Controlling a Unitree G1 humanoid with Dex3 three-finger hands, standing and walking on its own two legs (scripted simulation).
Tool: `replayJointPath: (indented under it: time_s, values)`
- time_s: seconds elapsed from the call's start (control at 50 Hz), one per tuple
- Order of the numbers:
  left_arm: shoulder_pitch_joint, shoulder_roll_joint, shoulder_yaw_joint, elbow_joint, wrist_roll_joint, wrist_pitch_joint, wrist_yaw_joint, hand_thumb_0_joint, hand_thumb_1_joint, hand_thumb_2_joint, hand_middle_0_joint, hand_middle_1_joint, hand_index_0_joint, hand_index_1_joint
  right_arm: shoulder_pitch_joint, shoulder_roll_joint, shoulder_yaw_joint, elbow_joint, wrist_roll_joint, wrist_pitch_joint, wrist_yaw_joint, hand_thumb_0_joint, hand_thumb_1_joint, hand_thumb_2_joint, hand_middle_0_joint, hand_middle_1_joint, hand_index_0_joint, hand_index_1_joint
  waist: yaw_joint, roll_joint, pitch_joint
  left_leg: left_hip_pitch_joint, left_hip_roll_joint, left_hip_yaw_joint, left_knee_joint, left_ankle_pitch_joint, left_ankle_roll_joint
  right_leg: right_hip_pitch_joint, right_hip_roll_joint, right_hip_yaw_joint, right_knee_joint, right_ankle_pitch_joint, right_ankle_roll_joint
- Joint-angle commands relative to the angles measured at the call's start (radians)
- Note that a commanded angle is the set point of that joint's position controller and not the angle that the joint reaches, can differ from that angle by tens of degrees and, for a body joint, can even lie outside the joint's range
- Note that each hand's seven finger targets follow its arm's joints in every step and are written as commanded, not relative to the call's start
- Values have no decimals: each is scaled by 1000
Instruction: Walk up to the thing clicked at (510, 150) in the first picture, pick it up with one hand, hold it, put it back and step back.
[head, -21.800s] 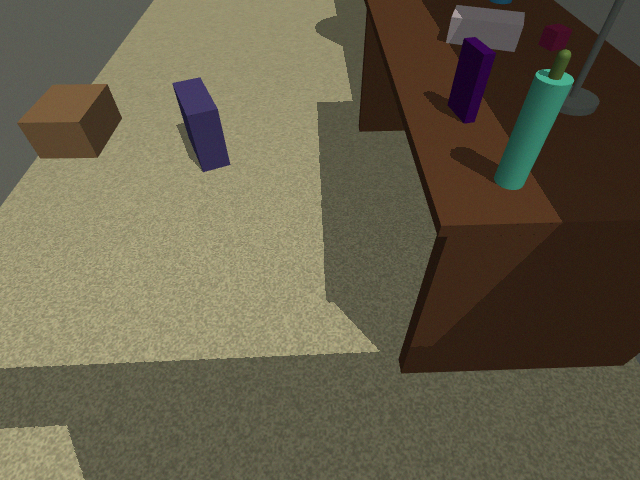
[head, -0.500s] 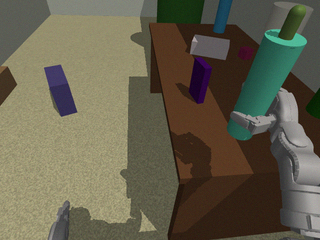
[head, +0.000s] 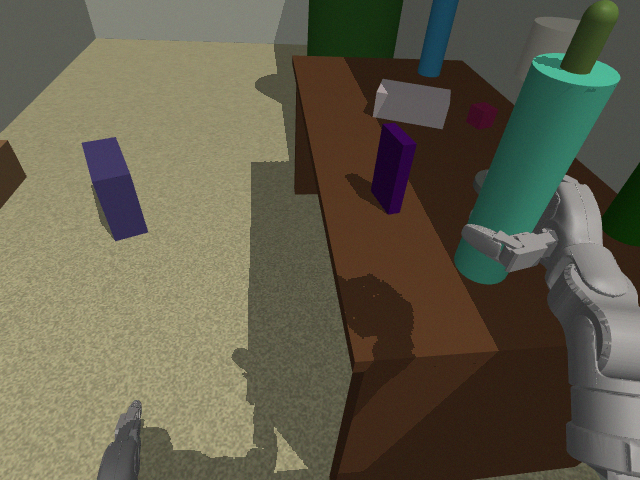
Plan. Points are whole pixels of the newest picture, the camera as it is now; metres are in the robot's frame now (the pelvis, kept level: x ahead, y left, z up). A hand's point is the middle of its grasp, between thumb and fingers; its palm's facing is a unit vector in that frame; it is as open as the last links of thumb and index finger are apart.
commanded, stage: hold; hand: right
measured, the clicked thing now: (527, 167) +0.33 -0.16 +0.29
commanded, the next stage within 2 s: none
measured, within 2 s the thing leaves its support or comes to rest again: neither
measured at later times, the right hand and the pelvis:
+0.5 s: hand (507, 217) +0.33 -0.17 +0.23, palm faces +0.15 +0.99 -0.04, open 9.6 cm; pelvis +0.00 +0.00 +0.00, yaw +0 degrees
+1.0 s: hand (509, 219) +0.33 -0.17 +0.23, palm faces +0.14 +0.99 -0.04, open 9.6 cm; pelvis +0.00 +0.00 +0.00, yaw +0 degrees
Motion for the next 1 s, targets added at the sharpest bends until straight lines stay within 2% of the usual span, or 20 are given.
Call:
replayJointPath:
  time_s: [0.0,0.04,0.12,0.18,0.22,0.24,0.32,0.38,0.46,0.54,0.6,0.64,0.66,0.72,0.78,0.86,0.9,0.92,0.94,0.98]
  values:
    - [-130,127,53,-153,0,-61,10,0,-557,56,-50,-51,-45,-55,-466,-219,-102,-281,22,-95,-10,0,-193,-1352,1292,1466,1343,1466,-1,59,-209,-2,-27,51,-96,158,5,114,26,-24,-67,127,-30]
    - [-134,86,3,-179,0,-65,6,0,-560,58,-49,-49,-44,-55,-488,-212,-94,-324,25,-95,-8,0,-174,-1343,1280,1457,1332,1457,-6,53,-236,10,-26,47,-97,166,5,127,26,-25,-65,134,-32]
    - [-144,130,49,-152,1,-71,9,0,-563,60,-51,-51,-45,-57,-469,-221,-98,-297,25,-83,-5,0,-198,-1328,1270,1438,1319,1438,0,54,-202,-11,-27,46,-98,142,7,111,27,-23,-70,112,-29]
    - [-147,120,36,-178,3,-82,13,0,-564,59,-51,-51,-46,-57,-482,-188,-81,-304,30,-74,-3,0,-184,-1338,1273,1448,1324,1448,9,78,-216,-7,-25,46,-105,123,2,117,28,-24,-69,89,-34]
    - [-140,108,26,-142,0,-79,13,0,-555,53,-52,-53,-50,-55,-491,-214,-94,-282,27,-70,-3,0,-187,-1329,1267,1439,1318,1439,0,53,-178,-26,-23,43,-107,99,5,101,29,-23,-73,68,-31]
    - [-161,135,48,-163,2,-84,16,0,-556,55,-50,-51,-47,-54,-493,-213,-95,-287,27,-69,-3,0,-175,-1322,1264,1435,1315,1435,3,55,-204,-19,-24,44,-106,106,4,116,27,-21,-73,74,-31]
    - [-127,107,23,-155,3,-86,12,0,-554,53,-51,-52,-49,-54,-475,-191,-83,-285,27,-65,-1,0,-183,-1341,1278,1454,1330,1454,-3,64,-227,-3,-26,49,-91,159,5,122,26,-20,-62,130,-28]
    - [-139,120,35,-153,3,-86,13,0,-558,57,-50,-51,-46,-55,-480,-231,-115,-296,25,-67,-4,0,-176,-1328,1269,1441,1319,1441,-9,68,-224,-6,-27,49,-91,145,4,113,28,-20,-63,117,-29]
    - [-127,122,38,-162,2,-84,11,0,-565,62,-51,-49,-44,-56,-478,-224,-108,-297,23,-62,-8,0,-165,-1338,1273,1451,1326,1451,-5,58,-244,5,-26,47,-82,202,6,135,26,-21,-54,181,-27]
    - [-138,130,54,-167,4,-86,13,0,-556,55,-51,-51,-48,-54,-476,-214,-102,-311,24,-68,-7,0,-167,-1339,1272,1451,1325,1451,-1,46,-209,-3,-28,50,-89,154,6,115,24,-20,-63,129,-26]
    - [-134,87,13,-148,3,-91,8,0,-564,61,-50,-50,-44,-56,-468,-208,-96,-342,26,-71,-1,0,-168,-1325,1264,1438,1316,1438,-12,39,-207,-5,-25,42,-91,133,7,105,28,-25,-61,107,-27]
    - [-137,131,56,-163,6,-92,16,0,-555,55,-51,-51,-49,-54,-463,-212,-100,-339,24,-69,-1,0,-164,-1335,1267,1447,1320,1447,1,44,-230,-6,-28,47,-89,138,7,121,25,-19,-62,113,-26]
    - [-158,148,57,-201,4,-95,17,0,-560,57,-50,-49,-45,-54,-440,-209,-102,-305,26,-63,-1,0,-170,-1329,1271,1444,1322,1444,6,80,-237,-6,-30,48,-92,146,3,130,22,-18,-64,119,-28]
    - [-131,91,21,-127,4,-91,12,0,-559,58,-51,-51,-47,-55,-470,-199,-87,-326,26,-65,2,0,-166,-1342,1274,1454,1328,1454,-3,30,-196,-16,-29,48,-95,118,8,106,24,-18,-70,88,-27]
    - [-151,133,46,-178,4,-104,16,0,-560,58,-51,-49,-46,-54,-468,-217,-100,-336,27,-60,-2,0,-183,-1356,1295,1472,1348,1472,-2,46,-233,-6,-31,48,-90,144,6,129,22,-17,-65,116,-25]
    - [-134,118,37,-154,7,-104,20,0,-564,61,-52,-51,-46,-57,-493,-202,-84,-345,30,-66,1,0,-190,-1324,1267,1434,1316,1434,8,68,-204,-16,-22,39,-95,144,0,117,30,-26,-55,107,-32]
    - [-158,142,54,-158,6,-109,23,0,-561,59,-52,-53,-48,-57,-491,-228,-106,-328,29,-62,-2,0,-188,-1341,1277,1452,1328,1452,1,58,-204,-19,-25,39,-98,122,3,112,29,-24,-65,89,-29]
    - [-140,134,52,-143,9,-108,23,0,-557,56,-53,-54,-50,-57,-491,-198,-76,-343,28,-64,0,0,-186,-1329,1263,1436,1313,1436,12,55,-203,-27,-24,41,-96,119,4,116,29,-21,-65,84,-29]
    - [-117,133,54,-126,7,-108,24,0,-559,58,-53,-54,-49,-58,-482,-194,-83,-303,29,-59,0,0,-179,-1325,1256,1431,1307,1431,17,77,-193,-34,-25,42,-99,118,1,111,28,-20,-62,82,-32]
    - [-150,103,25,-126,4,-113,18,0,-560,58,-51,-51,-47,-56,-476,-186,-81,-296,31,-55,1,0,-167,-1329,1265,1441,1317,1441,-5,51,-189,-24,-26,44,-95,114,3,102,27,-20,-64,79,-27]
